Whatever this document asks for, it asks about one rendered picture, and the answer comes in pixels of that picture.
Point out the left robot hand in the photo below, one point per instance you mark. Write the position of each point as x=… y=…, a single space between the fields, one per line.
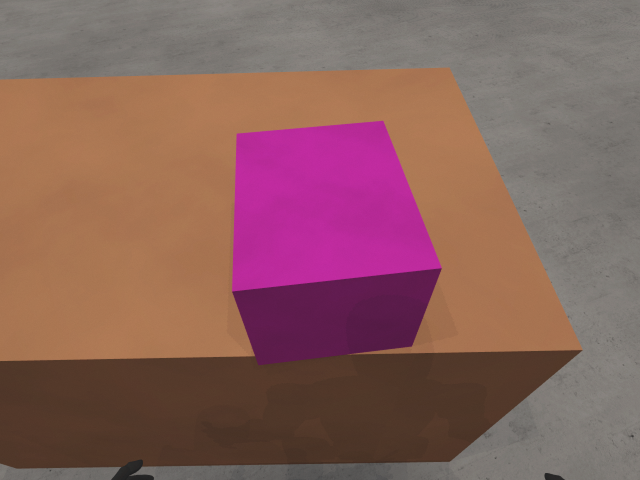
x=129 y=469

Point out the carton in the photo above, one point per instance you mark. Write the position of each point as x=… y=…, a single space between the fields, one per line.
x=330 y=255

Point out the pedestal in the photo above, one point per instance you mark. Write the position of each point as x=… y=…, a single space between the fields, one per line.
x=120 y=337

